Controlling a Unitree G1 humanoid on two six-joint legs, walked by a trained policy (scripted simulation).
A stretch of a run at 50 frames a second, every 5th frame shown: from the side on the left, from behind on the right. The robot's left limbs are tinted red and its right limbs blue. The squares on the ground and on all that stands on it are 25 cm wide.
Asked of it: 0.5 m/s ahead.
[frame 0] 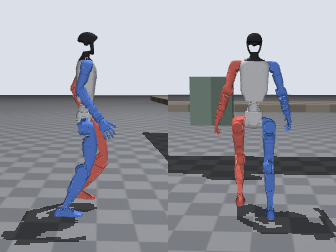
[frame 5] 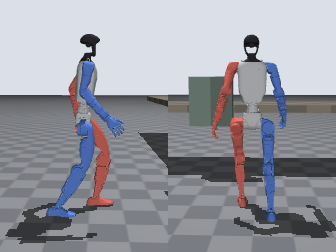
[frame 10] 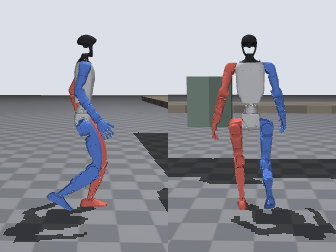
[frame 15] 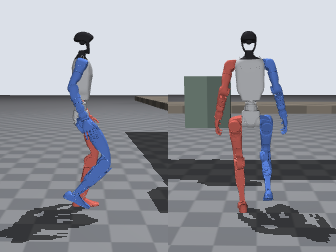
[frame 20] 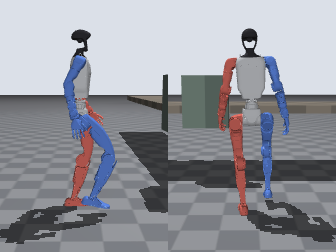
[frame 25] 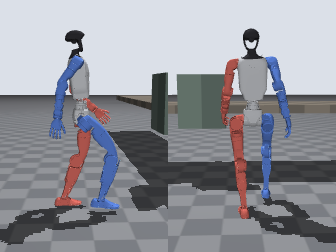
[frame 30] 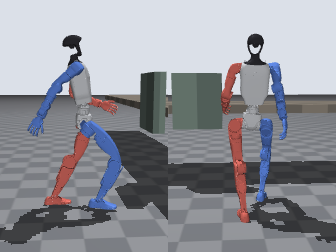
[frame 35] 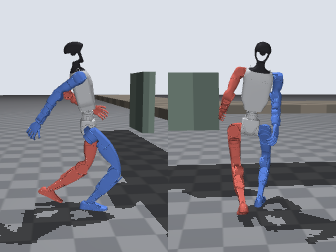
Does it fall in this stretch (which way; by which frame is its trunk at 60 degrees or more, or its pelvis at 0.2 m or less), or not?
no
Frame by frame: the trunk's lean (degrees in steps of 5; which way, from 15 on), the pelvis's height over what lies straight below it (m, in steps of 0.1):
0: 0, 0.8
5: 5, 0.8
10: 5, 0.8
15: 5, 0.8
20: 0, 0.8
25: 5, 0.8
30: 10, 0.7
35: 15 backward and to its right, 0.7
